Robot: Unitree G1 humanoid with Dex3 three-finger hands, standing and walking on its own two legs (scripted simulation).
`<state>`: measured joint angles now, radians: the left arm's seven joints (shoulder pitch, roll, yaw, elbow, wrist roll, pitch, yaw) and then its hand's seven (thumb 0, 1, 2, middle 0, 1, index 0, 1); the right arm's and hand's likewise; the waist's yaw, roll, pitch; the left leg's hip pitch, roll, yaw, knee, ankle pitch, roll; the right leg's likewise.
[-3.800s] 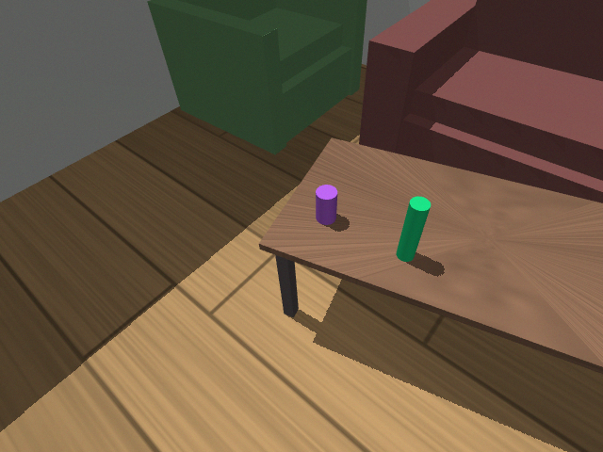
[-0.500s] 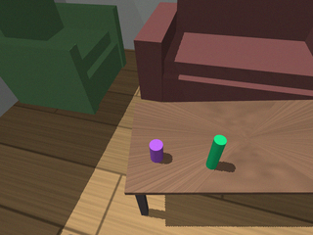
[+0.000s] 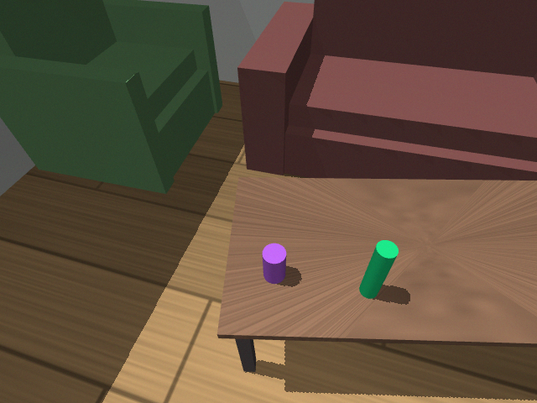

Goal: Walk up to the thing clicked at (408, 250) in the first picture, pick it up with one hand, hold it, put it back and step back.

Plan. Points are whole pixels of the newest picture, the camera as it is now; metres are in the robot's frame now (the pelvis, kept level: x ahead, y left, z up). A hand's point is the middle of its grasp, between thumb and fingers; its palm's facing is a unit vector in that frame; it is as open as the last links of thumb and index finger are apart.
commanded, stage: walk up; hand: right
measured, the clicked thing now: (377, 271) +0.47 -0.22 -0.24
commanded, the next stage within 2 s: stand in 0.16 s
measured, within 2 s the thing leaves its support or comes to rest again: neither
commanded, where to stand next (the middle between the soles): +0.03 -0.01 m, yaw +0 degrees
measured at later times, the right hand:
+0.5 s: hand out of the picture +0.09 -0.24 -0.16, palm faces -0.02 +0.95 -0.32, open 7.4 cm
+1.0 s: hand out of the picture +0.06 -0.25 -0.16, palm faces -0.02 +0.94 -0.33, open 7.4 cm
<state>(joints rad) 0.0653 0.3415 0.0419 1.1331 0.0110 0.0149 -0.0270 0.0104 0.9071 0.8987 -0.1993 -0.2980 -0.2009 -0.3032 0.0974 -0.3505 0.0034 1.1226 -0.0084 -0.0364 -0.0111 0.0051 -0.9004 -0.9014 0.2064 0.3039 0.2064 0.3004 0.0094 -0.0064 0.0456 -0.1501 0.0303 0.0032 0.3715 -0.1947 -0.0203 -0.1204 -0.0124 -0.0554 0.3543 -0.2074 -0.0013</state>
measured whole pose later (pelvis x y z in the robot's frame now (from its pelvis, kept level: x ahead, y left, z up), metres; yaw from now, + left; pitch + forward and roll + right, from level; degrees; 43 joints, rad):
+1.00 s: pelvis -0.01 +0.00 +0.00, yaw +0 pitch -2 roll +0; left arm 0.11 0.35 -0.01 1.14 0.01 -0.01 -0.01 0.01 0.91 0.90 -0.20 -0.30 -0.20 -0.30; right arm 0.10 -0.35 0.00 1.15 -0.01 -0.01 0.01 0.01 -0.90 -0.90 0.21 0.30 0.21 0.30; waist 0.00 0.01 0.05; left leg -0.11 0.02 0.02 0.30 -0.15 -0.02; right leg -0.10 -0.02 -0.04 0.31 -0.18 0.00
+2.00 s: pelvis +0.01 +0.00 +0.00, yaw -1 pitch -2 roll +0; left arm 0.11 0.35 0.00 1.13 0.01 -0.01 -0.01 0.01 0.91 0.90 -0.20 -0.30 -0.20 -0.30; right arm 0.10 -0.35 0.01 1.13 -0.01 -0.01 0.00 0.00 -0.90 -0.90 0.21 0.30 0.21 0.30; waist 0.00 0.00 0.05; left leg -0.10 0.02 0.02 0.30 -0.18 -0.02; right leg -0.08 -0.02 -0.04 0.30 -0.19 0.01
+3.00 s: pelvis +0.00 +0.01 -0.03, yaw -2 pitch +7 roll +1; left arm 0.20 0.29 0.10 0.66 -0.01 -0.11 0.04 0.00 -0.33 0.10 -0.06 -0.06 -0.06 -0.06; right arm 0.14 -0.36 -0.14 0.67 -0.02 0.25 0.08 0.00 0.30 -0.11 0.05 0.06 0.05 0.06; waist 0.02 -0.02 -0.03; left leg -0.47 0.02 0.05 0.66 -0.33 0.00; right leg -0.48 -0.03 0.00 0.70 -0.35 0.01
